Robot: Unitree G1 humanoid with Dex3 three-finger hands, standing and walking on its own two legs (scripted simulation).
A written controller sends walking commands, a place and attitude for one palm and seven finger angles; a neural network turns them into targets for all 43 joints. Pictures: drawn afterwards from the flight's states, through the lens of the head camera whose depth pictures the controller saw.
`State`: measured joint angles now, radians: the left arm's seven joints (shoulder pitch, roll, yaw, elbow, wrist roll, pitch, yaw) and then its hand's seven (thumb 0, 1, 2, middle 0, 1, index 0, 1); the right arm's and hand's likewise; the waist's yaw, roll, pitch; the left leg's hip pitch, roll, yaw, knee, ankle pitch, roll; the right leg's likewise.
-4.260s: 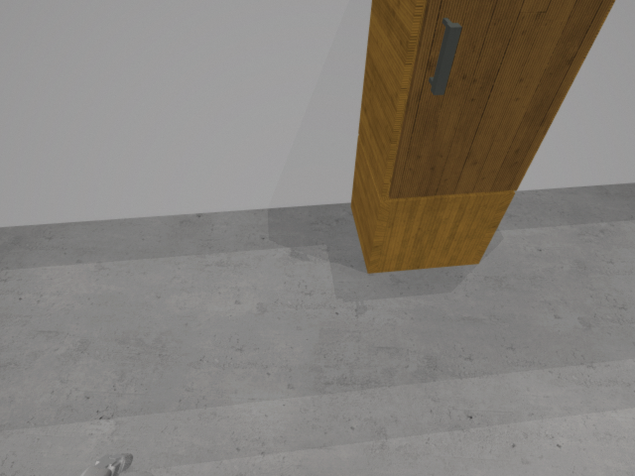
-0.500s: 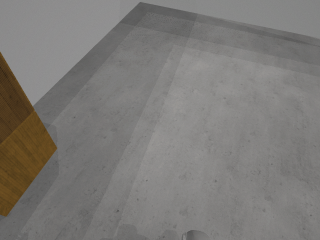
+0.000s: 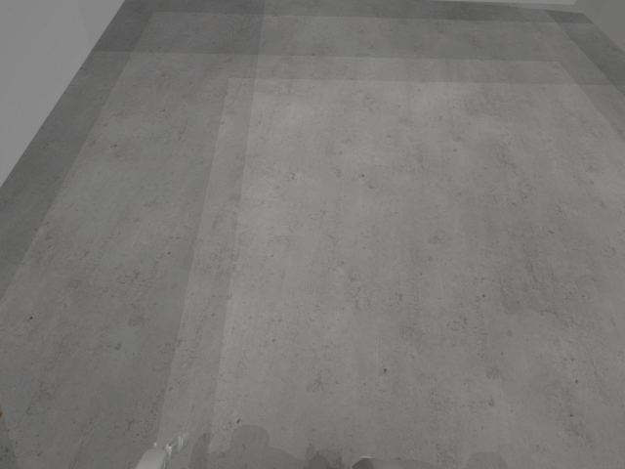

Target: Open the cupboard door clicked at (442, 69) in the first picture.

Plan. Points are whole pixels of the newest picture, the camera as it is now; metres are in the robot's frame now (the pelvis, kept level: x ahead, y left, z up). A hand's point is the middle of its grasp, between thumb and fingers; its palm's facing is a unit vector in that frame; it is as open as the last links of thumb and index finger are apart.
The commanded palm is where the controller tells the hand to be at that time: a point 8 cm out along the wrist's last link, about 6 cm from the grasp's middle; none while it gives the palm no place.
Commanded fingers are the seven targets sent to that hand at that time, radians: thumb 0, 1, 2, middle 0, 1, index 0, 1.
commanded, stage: walk to a spot facing it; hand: left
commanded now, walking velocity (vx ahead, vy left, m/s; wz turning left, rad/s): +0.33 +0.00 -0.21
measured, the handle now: out of the picture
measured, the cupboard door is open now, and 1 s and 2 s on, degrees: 0 0 0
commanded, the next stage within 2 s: turn to face it in 0.16 s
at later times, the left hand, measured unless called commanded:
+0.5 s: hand (147, 412) +0.22 +0.26 -0.17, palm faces -0.01 -0.99 -0.14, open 7.4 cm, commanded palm none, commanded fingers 0.00 0.90 0.90 -0.20 -0.30 -0.20 -0.30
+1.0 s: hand (162, 373) +0.26 +0.23 -0.12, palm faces +0.24 -0.93 -0.28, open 7.4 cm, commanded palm none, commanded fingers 0.00 0.90 0.90 -0.20 -0.30 -0.20 -0.30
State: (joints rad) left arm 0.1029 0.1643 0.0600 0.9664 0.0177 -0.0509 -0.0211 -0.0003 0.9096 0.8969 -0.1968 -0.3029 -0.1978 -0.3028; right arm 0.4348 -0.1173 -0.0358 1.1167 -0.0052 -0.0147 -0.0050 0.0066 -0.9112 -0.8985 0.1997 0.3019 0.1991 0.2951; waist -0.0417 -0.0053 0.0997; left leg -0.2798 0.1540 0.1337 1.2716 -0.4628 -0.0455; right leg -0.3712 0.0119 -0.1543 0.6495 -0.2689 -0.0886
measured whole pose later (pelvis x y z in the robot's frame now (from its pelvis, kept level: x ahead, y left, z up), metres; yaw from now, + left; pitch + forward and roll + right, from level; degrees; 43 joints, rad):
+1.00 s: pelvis +0.19 +0.02 +0.02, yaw +13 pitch +0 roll +2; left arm 0.15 0.15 0.05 0.91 0.02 0.02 0.03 0.00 0.91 0.90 -0.20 -0.30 -0.20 -0.30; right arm 0.27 -0.22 -0.10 0.99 -0.02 0.07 0.02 0.00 -0.91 -0.90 0.20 0.30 0.20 0.30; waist -0.05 0.05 0.03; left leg -0.53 -0.05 -0.01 0.97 -0.40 -0.04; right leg -0.22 -0.05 -0.11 0.50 -0.29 -0.03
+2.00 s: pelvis +0.18 +0.01 +0.02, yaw +50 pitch -1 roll +2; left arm 0.16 0.17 0.02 0.86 0.02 0.02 0.02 0.00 0.90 0.90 -0.20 -0.30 -0.20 -0.30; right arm 0.25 -0.27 -0.10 0.95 -0.02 0.09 0.03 0.00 -0.91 -0.90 0.20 0.30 0.20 0.29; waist -0.05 0.06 0.06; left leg -0.53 -0.03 -0.04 1.14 -0.38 -0.07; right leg -0.20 -0.07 -0.12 0.51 -0.30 -0.01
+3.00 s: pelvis +0.15 -0.02 +0.02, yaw +84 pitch -1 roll +1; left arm 0.17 0.18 0.03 0.87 0.02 0.04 0.03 0.00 0.91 0.90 -0.20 -0.30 -0.20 -0.30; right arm 0.28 -0.25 -0.09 0.96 -0.02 0.09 0.02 0.00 -0.91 -0.90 0.20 0.30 0.20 0.30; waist -0.04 0.06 0.04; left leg -0.50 -0.11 -0.10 0.95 -0.40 -0.03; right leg -0.21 -0.03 -0.05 0.51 -0.29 -0.02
